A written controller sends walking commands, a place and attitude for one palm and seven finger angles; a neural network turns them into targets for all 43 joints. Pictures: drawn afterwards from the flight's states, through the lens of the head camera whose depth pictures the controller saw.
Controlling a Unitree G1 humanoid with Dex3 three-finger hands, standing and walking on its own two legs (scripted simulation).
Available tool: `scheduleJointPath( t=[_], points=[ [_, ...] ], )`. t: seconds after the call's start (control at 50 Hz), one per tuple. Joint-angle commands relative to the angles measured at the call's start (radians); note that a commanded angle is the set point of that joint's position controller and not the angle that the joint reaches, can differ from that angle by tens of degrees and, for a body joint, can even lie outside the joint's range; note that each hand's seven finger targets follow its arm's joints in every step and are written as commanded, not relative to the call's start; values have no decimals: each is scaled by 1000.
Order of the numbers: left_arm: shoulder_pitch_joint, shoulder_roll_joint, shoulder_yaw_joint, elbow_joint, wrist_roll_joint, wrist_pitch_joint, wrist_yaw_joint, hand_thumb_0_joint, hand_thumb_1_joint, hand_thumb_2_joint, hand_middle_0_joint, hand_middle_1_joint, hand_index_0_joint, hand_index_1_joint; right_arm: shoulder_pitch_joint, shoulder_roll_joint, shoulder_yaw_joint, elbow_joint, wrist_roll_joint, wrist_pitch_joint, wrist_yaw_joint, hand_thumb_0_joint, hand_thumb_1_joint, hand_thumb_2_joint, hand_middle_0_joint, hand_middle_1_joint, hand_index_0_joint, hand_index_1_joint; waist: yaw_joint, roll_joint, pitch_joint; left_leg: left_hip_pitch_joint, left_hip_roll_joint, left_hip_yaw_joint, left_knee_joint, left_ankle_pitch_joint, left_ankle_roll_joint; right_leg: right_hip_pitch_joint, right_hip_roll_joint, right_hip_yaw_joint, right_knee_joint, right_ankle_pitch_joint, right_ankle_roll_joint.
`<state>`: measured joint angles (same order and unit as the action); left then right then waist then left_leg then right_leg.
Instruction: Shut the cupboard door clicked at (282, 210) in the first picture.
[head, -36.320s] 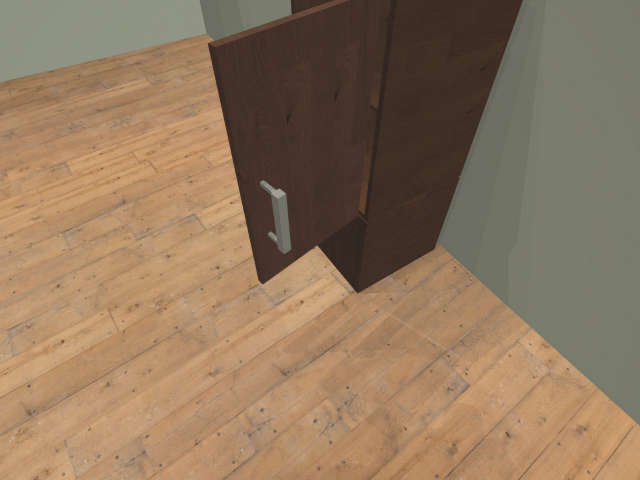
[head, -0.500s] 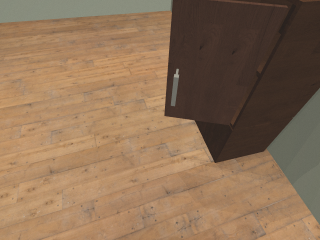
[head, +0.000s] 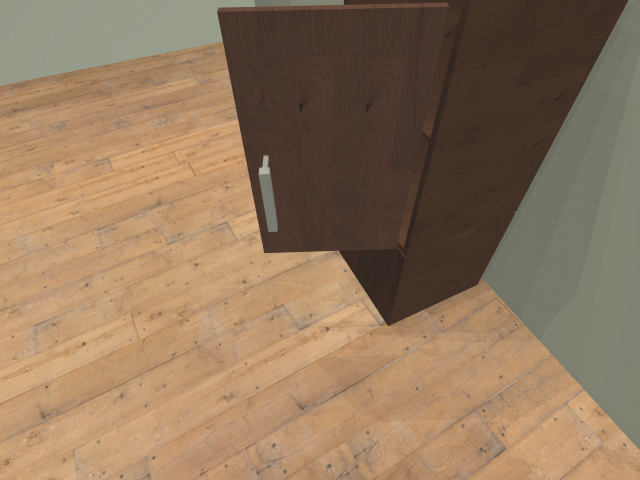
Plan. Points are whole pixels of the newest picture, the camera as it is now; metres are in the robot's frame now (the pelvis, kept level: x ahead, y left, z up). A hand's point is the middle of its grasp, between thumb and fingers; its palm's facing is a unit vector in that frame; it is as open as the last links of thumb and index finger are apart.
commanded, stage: take the last steps up to it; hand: left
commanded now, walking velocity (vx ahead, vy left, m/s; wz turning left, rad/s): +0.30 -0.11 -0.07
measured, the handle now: (269, 195) +0.68 +0.13 -0.10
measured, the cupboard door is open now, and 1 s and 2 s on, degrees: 66 66 66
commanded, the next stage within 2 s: come to a stop and stand still in 0.44 s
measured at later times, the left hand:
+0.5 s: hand (232, 459) +0.19 +0.14 -0.17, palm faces -0.01 -0.99 -0.15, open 7.4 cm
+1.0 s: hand (256, 380) +0.31 +0.12 -0.17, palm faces +0.05 -0.98 -0.21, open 7.3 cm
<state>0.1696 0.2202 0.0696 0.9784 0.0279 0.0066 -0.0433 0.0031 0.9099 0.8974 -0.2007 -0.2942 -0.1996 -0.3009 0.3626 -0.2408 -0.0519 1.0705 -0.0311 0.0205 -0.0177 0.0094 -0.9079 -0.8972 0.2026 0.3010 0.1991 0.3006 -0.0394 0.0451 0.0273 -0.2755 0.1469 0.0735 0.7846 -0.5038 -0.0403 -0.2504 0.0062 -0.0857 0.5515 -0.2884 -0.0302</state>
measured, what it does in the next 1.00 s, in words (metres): walks ahead: left foot, then right foot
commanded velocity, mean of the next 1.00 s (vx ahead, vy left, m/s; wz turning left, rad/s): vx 0.01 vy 0.01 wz -0.02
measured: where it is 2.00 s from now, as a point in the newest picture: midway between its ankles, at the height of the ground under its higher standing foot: outside the picture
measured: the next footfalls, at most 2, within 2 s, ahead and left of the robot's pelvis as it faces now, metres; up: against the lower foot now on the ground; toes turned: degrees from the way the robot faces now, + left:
left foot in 0.32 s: +0.24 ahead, +0.08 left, +0.00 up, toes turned +7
right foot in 0.64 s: +0.30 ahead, -0.21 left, +0.00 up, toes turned -6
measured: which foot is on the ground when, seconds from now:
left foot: up 0.00-0.30, down 0.32-0.66, up 0.68-0.98, down 1.00-1.00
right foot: down 0.00-0.32, up 0.34-0.62, down 0.64-1.00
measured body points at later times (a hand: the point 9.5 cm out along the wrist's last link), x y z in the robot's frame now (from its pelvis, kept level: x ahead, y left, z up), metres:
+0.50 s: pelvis +0.16 -0.04 +0.01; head +0.19 -0.02 +0.46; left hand +0.19 +0.20 -0.16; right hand +0.19 -0.27 -0.14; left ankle +0.20 +0.08 -0.73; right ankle +0.13 -0.16 -0.67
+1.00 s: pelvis +0.23 -0.07 +0.00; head +0.27 -0.05 +0.45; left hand +0.30 +0.17 -0.16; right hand +0.31 -0.32 -0.13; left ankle +0.24 +0.03 -0.73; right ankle +0.26 -0.20 -0.73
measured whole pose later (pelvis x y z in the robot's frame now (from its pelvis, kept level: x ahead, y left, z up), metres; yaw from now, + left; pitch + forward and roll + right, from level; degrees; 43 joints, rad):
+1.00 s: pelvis +0.23 -0.07 +0.00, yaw +0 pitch +0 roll -1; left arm 0.15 0.19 0.05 1.01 0.03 0.03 0.04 0.00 0.91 0.90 -0.21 -0.30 -0.21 -0.30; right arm 0.16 -0.21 -0.05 0.99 -0.01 0.04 -0.02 0.01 -0.91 -0.90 0.20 0.30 0.19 0.30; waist 0.01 -0.03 0.08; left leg -0.28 0.01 0.04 0.56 -0.28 -0.04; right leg -0.28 -0.06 -0.08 0.53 -0.24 0.02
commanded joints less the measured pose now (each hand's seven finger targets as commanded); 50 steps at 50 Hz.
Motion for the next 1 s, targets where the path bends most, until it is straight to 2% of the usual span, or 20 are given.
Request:
scheduleJointPath(
  t=[0.0,0.06,0.18,0.26,0.28,0.3,0.32,0.36,0.4,0.46,0.56,0.6,0.62,0.66,0.72,0.76,0.86,0.94,0.96,0.98],
  points=[
    [136,144,25,2,-3,-17,42,0,900,900,-200,-300,-200,-300,-178,-91,-22,-140,0,-46,2,0,-900,-900,200,300,200,300,85,-209,97,-450,-10,-46,343,22,19,176,-324,420,-397,-193,-234],
    [91,101,8,8,-3,-44,45,0,900,900,-200,-300,-200,-300,-102,-34,-14,-103,-6,-38,19,0,-900,-900,200,300,200,300,21,-146,60,-322,-15,-5,241,152,1,117,-238,209,-373,77,-189],
    [126,108,5,57,-4,-57,48,0,900,900,-200,-300,-200,-300,-140,-22,-5,-131,1,-53,21,0,-900,-900,200,300,200,300,20,-104,48,-238,-37,21,-52,207,14,184,-236,194,-331,269,-199],
    [121,92,3,76,-12,-49,45,0,900,900,-200,-300,-200,-300,10,-54,-12,-73,-4,-70,4,0,-900,-900,200,300,200,300,-58,-53,20,81,-93,51,-243,354,38,88,-158,126,-71,432,-142],
    [142,60,4,61,-17,-44,43,0,900,900,-200,-300,-200,-300,130,-123,-26,-44,-14,-78,-7,0,-900,-900,200,300,200,300,-94,87,-55,264,34,-155,-327,408,97,-44,-75,76,154,287,-89],
    [199,16,-7,44,-25,-41,35,0,900,900,-200,-300,-200,-300,219,-215,-42,-28,-26,-77,-17,0,-900,-900,200,300,200,300,-88,293,-132,434,299,-504,-449,440,218,-255,40,0,453,-199,-38],
    [160,48,-8,26,-9,-39,37,0,900,900,-200,-300,-200,-300,196,-221,-39,-35,-12,-63,-23,0,-900,-900,200,300,200,300,-85,199,-122,333,353,-569,-533,270,263,-288,29,92,612,-316,-41],
    [78,49,-4,12,-2,-32,28,0,900,900,-200,-300,-200,-300,55,-147,-26,-84,-4,-63,-26,0,-900,-900,200,300,200,300,-39,116,34,121,309,-486,-586,135,252,-358,-64,124,687,-181,-19],
    [98,15,-1,15,5,-19,19,0,900,900,-200,-300,-200,-300,-16,-100,-15,-94,-8,-72,-25,0,-900,-900,200,300,200,300,10,55,42,58,245,-310,-595,207,211,-306,-96,116,564,-121,4],
    [114,-20,-6,18,-3,-14,18,0,900,900,-200,-300,-200,-300,-55,-86,-15,-92,-5,-71,-18,0,-900,-900,200,300,200,300,29,69,7,5,159,-117,-549,346,189,-136,-85,44,266,-100,18],
    [176,-4,-13,49,-1,-23,31,0,900,900,-200,-300,-200,-300,-93,-65,-14,-73,8,-44,-4,0,-900,-900,200,300,200,300,77,18,14,-88,48,-19,-399,237,109,103,-20,-30,-51,139,47],
    [198,98,-10,61,-4,-43,52,0,900,900,-200,-300,-200,-300,-58,17,10,-72,20,-39,2,0,-900,-900,200,300,200,300,69,-186,-24,-115,-83,56,-259,128,14,157,-237,259,-213,381,-16],
    [164,153,-11,54,-6,-40,55,0,900,900,-200,-300,-200,-300,-3,26,11,-61,23,-27,3,0,-900,-900,200,300,200,300,38,-189,-49,-18,-101,39,-222,44,7,95,-332,285,-246,417,-64],
    [81,140,-10,47,-9,-37,66,0,900,900,-200,-300,-200,-300,6,14,2,-33,25,2,-7,0,-900,-900,200,300,200,300,26,-306,-6,31,-82,7,-140,23,5,13,-321,286,-251,573,-109],
    [90,131,1,56,-7,-24,87,0,900,900,-200,-300,-200,-300,-3,-9,0,-25,29,7,-15,0,-900,-900,200,300,200,300,51,-247,-64,-77,-101,-19,-88,3,-1,225,-342,241,-109,1086,-143],
    [127,153,20,61,-4,-12,97,0,900,900,-200,-300,-200,-300,-53,-19,-9,-48,30,13,-19,0,-900,-900,200,300,200,300,89,-206,-93,-145,-129,-24,6,-47,-10,316,-385,255,-91,1215,-184],
    [35,155,30,8,3,7,100,0,900,900,-200,-300,-200,-300,-89,-4,-15,-90,28,29,-8,0,-900,-900,200,300,200,300,65,-205,-113,-96,-136,-65,15,24,-11,207,-357,194,-128,912,-179],
    [-7,136,22,-12,-4,14,93,0,900,900,-200,-300,-200,-300,-26,-18,-13,-81,21,18,1,0,-900,-900,200,300,200,300,9,-188,-90,125,-118,-39,-338,335,2,24,-268,158,-83,469,-82],
    [18,100,13,-17,-7,21,89,0,900,900,-200,-300,-200,-300,-29,-57,-17,-86,15,9,3,0,-900,-900,200,300,200,300,19,-58,-91,196,-33,-126,-400,430,32,-73,-185,117,-11,212,-30],
    [38,44,2,-33,-14,32,87,0,900,900,-200,-300,-200,-300,-61,-134,-24,-116,4,3,1,0,-900,-900,200,300,200,300,34,188,-45,87,150,-315,-485,578,124,-102,-66,32,81,-115,35]
  ],
)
